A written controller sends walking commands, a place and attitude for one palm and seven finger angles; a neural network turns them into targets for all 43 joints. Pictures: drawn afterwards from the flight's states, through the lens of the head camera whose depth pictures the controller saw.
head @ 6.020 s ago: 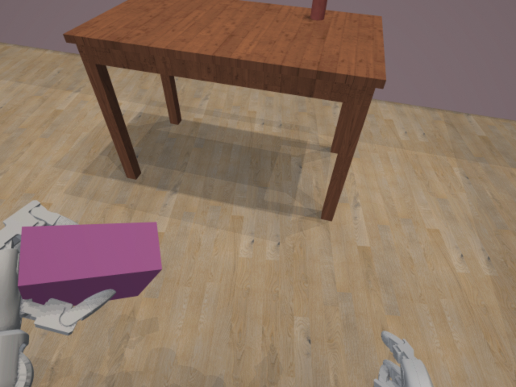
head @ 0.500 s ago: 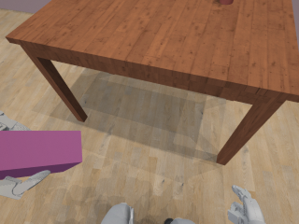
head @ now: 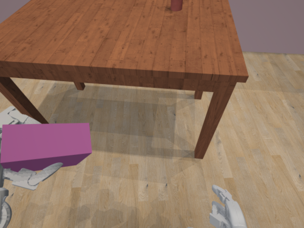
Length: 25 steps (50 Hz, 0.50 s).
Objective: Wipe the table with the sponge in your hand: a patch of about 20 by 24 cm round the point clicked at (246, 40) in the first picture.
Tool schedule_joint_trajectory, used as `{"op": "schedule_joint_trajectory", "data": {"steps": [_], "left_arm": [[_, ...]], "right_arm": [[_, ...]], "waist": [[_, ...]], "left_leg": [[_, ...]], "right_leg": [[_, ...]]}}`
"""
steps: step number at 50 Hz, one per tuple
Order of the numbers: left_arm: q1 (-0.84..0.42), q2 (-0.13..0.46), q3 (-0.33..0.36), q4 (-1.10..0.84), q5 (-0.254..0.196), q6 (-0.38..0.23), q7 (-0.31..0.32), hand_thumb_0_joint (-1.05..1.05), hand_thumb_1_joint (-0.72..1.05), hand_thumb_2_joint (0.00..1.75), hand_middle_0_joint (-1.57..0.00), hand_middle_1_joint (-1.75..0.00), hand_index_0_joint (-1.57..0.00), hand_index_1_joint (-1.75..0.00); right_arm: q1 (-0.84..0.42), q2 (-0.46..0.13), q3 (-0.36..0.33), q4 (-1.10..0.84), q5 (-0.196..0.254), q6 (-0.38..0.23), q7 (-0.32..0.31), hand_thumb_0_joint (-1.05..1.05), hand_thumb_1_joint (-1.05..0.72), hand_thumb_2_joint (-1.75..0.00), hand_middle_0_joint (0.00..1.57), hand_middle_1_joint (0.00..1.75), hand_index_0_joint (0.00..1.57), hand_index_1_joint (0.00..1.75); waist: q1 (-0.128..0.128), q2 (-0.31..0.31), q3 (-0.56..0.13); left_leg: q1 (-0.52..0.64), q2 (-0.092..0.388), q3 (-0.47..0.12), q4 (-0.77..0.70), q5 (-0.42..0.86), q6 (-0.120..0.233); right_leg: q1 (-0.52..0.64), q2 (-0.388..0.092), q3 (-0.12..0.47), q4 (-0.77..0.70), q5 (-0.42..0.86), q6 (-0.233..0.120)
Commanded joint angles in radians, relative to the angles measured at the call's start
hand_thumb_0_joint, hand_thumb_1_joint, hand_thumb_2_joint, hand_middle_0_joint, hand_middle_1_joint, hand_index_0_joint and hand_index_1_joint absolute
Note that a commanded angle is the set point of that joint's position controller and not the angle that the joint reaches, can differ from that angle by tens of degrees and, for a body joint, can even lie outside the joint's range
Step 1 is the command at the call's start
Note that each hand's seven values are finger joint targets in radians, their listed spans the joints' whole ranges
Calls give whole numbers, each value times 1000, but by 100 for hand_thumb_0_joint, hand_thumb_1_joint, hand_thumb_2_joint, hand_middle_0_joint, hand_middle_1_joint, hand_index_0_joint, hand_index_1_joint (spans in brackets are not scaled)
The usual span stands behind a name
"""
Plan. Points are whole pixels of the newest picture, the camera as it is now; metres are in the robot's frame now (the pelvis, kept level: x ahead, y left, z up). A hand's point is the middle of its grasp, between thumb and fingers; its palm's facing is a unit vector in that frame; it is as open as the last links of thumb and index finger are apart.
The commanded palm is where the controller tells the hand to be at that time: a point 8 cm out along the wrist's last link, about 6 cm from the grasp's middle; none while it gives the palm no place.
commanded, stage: turn to face it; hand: left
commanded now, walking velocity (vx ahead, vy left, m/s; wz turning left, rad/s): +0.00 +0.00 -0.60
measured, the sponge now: (60, 148) +0.23 +0.21 +0.15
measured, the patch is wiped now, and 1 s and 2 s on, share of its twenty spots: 0.00 0.00 0.00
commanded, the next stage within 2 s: take the last steps up to it in 0.70 s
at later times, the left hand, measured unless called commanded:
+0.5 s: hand (80, 151) +0.22 +0.16 +0.17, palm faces +0.16 -0.87 -0.46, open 9.9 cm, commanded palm +0.17 +0.21 +0.19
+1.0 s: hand (117, 166) +0.19 +0.08 +0.18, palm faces -0.01 -0.86 -0.51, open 9.9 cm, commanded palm +0.16 +0.15 +0.19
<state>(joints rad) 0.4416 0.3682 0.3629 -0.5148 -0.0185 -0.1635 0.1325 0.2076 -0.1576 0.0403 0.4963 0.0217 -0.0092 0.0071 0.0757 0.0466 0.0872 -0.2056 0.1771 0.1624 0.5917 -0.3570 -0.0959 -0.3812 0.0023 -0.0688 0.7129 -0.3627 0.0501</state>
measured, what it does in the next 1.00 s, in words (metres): walks backwards, turning right: right foot, then left foot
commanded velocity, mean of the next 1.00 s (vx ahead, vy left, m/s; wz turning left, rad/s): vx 0.07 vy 0.03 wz -0.28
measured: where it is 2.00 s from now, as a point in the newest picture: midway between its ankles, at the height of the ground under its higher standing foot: outside the picture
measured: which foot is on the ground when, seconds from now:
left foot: down 0.00-0.04, up 0.06-0.42, down 0.44-0.68, up 0.70-0.98, down 1.00-1.00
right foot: up 0.00-0.00, down 0.02-0.46, up 0.48-0.66, down 0.68-1.00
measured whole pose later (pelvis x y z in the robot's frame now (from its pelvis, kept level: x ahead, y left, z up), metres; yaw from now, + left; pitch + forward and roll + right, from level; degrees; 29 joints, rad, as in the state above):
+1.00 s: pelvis -0.10 -0.04 +0.01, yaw -22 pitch +2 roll +1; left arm 0.56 0.43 0.39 -0.57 -0.02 -0.22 0.16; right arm 0.22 -0.25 -0.02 0.59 0.01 -0.02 -0.06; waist -0.04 -0.01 0.05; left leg -0.24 0.02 0.09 0.51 -0.36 0.01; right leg -0.34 0.03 -0.02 0.52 -0.21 -0.05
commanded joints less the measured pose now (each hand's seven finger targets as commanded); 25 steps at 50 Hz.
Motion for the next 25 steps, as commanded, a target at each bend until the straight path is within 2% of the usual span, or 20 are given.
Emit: {"op": "schedule_joint_trajectory", "data": {"steps": [1,2,3,4,5,6,7,9,11,13,15,18,20,21,22,23,24,25], "left_arm": [[-145,211,112,-213,0,-69,20,0,10,130,-120,-160,-120,-160],[-102,250,165,-206,-11,-69,32,0,10,130,-120,-160,-120,-160],[-58,268,190,-248,-36,-68,35,0,10,130,-120,-160,-120,-160],[21,291,239,-269,-40,-72,41,0,10,130,-120,-160,-120,-160],[75,265,234,-311,-50,-84,43,0,10,130,-120,-160,-120,-160],[95,247,232,-340,-51,-94,44,0,10,130,-120,-160,-120,-160],[107,241,235,-345,-52,-97,47,0,10,130,-120,-160,-120,-160],[137,238,243,-317,-55,-98,49,0,10,130,-120,-160,-120,-160],[152,229,239,-284,-53,-93,47,0,10,130,-120,-160,-120,-160],[155,215,223,-235,-51,-82,44,0,10,130,-120,-160,-120,-160],[147,198,196,-215,-45,-72,41,0,10,130,-120,-160,-120,-160],[97,189,159,-223,-36,-64,35,0,10,130,-120,-160,-120,-160],[40,195,138,-243,-33,-71,32,0,10,130,-120,-160,-120,-160],[14,197,134,-255,-29,-78,28,0,10,130,-120,-160,-120,-160],[-12,195,136,-269,-25,-87,23,0,10,130,-120,-160,-120,-160],[-3,213,160,-267,-23,-90,25,0,10,130,-120,-160,-120,-160],[-46,250,174,-303,-9,-96,24,0,10,130,-120,-160,-120,-160],[-25,200,142,-261,-9,-93,18,0,10,130,-120,-160,-120,-160]], "right_arm": [[-42,-168,-82,-118,2,-65,-12,0,-90,-90,20,30,20,30],[-75,-144,-76,-142,2,-58,-14,0,-90,-90,20,30,20,30],[-108,-150,-91,-142,5,-47,-16,0,-90,-90,20,30,20,30],[-117,-133,-75,-132,-6,-29,-13,0,-90,-90,20,30,20,30],[-117,-112,-58,-119,-11,-10,-9,0,-90,-90,20,30,20,30],[-123,-110,-54,-113,-14,3,-7,0,-90,-90,20,30,20,30],[-125,-113,-58,-108,-15,13,-6,0,-90,-90,20,30,20,30],[-132,-124,-69,-98,-16,23,-13,0,-90,-90,20,30,20,30],[-125,-133,-78,-101,-13,28,-17,0,-90,-90,20,30,20,30],[-115,-143,-82,-100,-10,33,-19,0,-90,-90,20,30,20,30],[-115,-153,-81,-105,-3,34,-20,0,-90,-90,20,30,20,30],[-95,-168,-83,-109,-3,36,-24,0,-90,-90,20,30,20,30],[-79,-170,-85,-112,-6,28,-34,0,-90,-90,20,30,20,30],[-77,-186,-93,-118,-11,20,-40,0,-90,-90,20,30,20,30],[-91,-206,-100,-131,-13,10,-47,0,-90,-90,20,30,20,30],[-103,-191,-92,-129,-4,-4,-52,0,-90,-90,20,30,20,30],[-98,-166,-92,-134,-8,-20,-53,0,-90,-90,20,30,20,30],[-93,-160,-100,-130,-14,-34,-54,0,-90,-90,20,30,20,30]], "waist": [[-58,-70,-164],[-36,-328,-204],[-30,-341,-239],[-35,-202,-269],[-42,-126,-311],[-49,-96,-319],[-57,-92,-314],[-60,-113,-307],[-53,-152,-281],[-47,-161,-264],[-44,-190,-252],[-55,-169,-237],[-67,-122,-223],[-68,-60,-194],[-61,67,-150],[-47,206,-174],[-41,244,-173],[-56,233,-94]], "left_leg": [[-115,58,19,261,278,52],[-322,-92,-16,474,-216,6],[-315,-87,-164,594,-255,9],[-357,-75,-205,635,-208,7],[-368,-74,-210,626,-161,5],[-356,-82,-195,583,-140,2],[-335,-84,-182,540,-116,0],[-280,-92,-164,408,-107,1],[-241,-110,-147,315,-91,8],[-201,-129,-138,253,-98,18],[-158,-135,-139,161,-107,30],[-40,-149,-127,5,-68,53],[97,-121,-122,-149,-18,82],[115,-47,-191,-221,-61,122],[124,74,-304,-263,-30,178],[50,198,-375,-324,-8,235],[-104,267,-403,-391,-88,278],[-205,258,-361,-383,-54,294]], "right_leg": [[294,-114,136,-268,457,-85],[371,-294,481,-305,782,-200],[317,-332,557,-342,745,-202],[370,-327,542,-300,705,-232],[413,-292,466,-265,688,-241],[404,-267,424,-266,680,-234],[376,-256,397,-286,638,-228],[334,-236,384,-310,566,-226],[269,-225,412,-343,466,-230],[208,-214,443,-380,339,-226],[188,-206,457,-386,297,-220],[93,-175,473,-414,152,-180],[7,-124,442,-393,48,-130],[-52,-74,420,-338,-9,-98],[-140,13,337,-226,-33,-56],[-116,59,208,30,-65,-31],[-50,61,146,299,-98,-15],[-58,30,138,418,-78,-9]]}}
